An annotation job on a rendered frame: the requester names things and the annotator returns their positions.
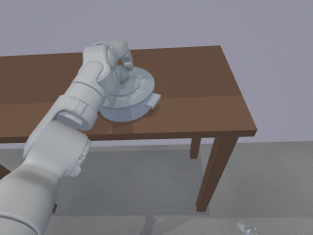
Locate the right robot hand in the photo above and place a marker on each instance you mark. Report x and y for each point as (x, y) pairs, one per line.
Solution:
(247, 229)

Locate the left robot forearm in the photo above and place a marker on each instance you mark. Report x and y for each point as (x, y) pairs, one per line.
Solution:
(79, 106)

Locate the left robot upper arm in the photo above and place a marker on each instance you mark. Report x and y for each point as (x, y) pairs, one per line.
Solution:
(28, 193)

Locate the pot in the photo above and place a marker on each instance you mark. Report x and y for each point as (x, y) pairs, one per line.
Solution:
(131, 113)

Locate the table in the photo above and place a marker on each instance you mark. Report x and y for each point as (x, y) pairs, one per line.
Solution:
(199, 98)

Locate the knob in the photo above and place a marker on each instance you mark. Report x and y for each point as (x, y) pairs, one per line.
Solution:
(122, 73)

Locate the lid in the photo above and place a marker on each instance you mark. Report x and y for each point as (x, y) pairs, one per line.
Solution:
(139, 86)

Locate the left robot hand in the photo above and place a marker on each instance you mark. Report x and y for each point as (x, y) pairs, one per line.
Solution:
(123, 53)

